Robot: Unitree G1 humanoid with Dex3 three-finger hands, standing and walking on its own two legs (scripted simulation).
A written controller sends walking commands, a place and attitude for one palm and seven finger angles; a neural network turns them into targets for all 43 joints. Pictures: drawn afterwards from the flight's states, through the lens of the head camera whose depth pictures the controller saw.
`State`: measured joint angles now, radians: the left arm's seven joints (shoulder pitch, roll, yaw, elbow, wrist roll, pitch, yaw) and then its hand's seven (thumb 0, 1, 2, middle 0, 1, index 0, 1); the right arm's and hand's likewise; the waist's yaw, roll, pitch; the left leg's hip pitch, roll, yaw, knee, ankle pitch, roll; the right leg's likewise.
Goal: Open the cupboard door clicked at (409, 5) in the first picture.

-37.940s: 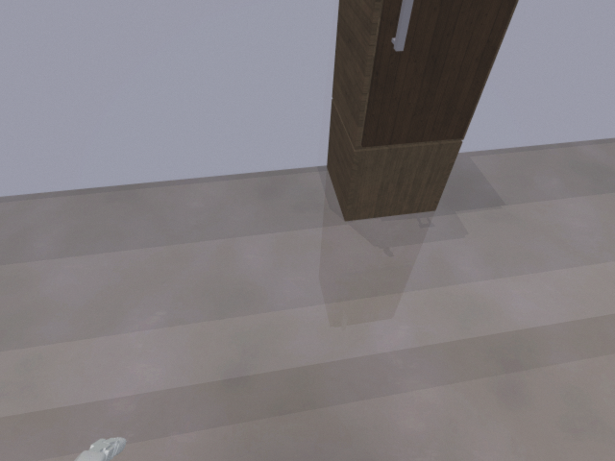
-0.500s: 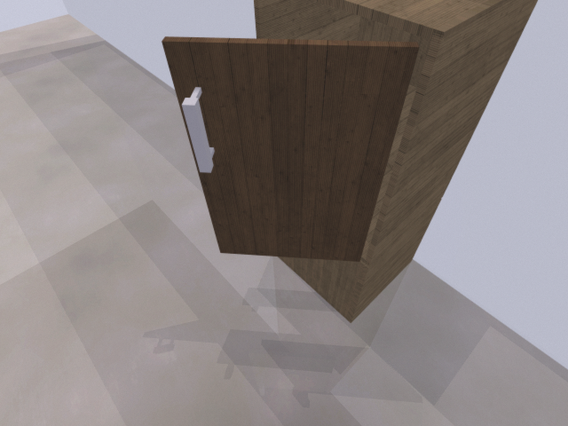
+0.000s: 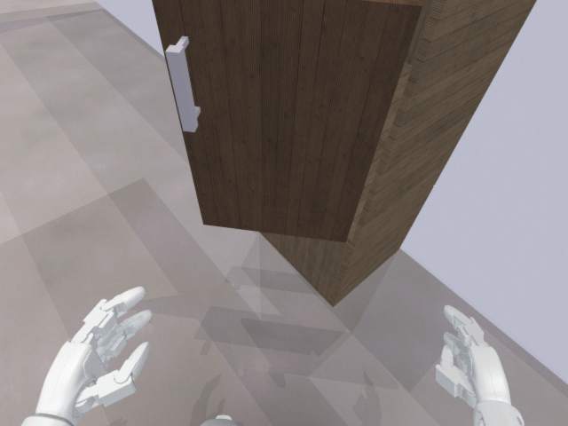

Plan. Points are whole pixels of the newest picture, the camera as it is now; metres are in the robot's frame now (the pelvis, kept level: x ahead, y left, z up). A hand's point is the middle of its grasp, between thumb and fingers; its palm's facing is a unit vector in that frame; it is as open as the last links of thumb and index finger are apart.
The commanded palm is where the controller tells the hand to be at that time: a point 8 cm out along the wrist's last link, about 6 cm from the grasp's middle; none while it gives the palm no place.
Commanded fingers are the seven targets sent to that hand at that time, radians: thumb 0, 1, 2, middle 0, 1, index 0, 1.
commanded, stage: raise the hand with hooked fingers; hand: left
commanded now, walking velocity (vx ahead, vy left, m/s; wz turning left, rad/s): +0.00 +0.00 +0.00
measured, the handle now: (187, 85) +0.62 +0.21 +0.14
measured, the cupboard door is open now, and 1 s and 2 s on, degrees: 42 42 42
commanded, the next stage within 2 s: move the hooked fingers beside the handle in 1.70 s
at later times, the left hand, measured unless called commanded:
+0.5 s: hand (60, 309) +0.23 +0.28 +0.09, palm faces +0.04 -1.00 -0.06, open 11.4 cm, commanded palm +0.20 +0.31 +0.08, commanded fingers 0.00 -0.17 0.44 -0.28 -0.99 -0.28 -0.99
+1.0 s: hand (31, 260) +0.27 +0.31 +0.12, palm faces -0.02 -1.00 -0.06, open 13.8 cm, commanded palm +0.25 +0.36 +0.14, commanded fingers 0.00 -0.50 0.30 -0.30 -1.20 -0.30 -1.20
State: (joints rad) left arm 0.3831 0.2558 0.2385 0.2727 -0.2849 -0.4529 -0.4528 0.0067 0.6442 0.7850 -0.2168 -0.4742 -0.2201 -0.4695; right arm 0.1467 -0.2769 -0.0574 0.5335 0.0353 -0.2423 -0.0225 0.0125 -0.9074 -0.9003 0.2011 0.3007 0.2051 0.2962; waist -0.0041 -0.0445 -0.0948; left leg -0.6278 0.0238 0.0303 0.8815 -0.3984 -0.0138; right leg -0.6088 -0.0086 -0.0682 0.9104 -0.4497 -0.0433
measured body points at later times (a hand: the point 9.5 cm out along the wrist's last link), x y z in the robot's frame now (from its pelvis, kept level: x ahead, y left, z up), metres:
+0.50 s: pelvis -0.01 +0.03 +0.00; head +0.03 +0.04 +0.45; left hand +0.22 +0.33 +0.09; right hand +0.13 -0.21 -0.08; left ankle +0.02 +0.13 -0.69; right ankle +0.01 -0.09 -0.69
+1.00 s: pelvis +0.00 +0.05 +0.03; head +0.02 +0.05 +0.48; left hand +0.26 +0.37 +0.13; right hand +0.20 -0.17 -0.03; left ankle +0.02 +0.13 -0.69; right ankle +0.01 -0.09 -0.69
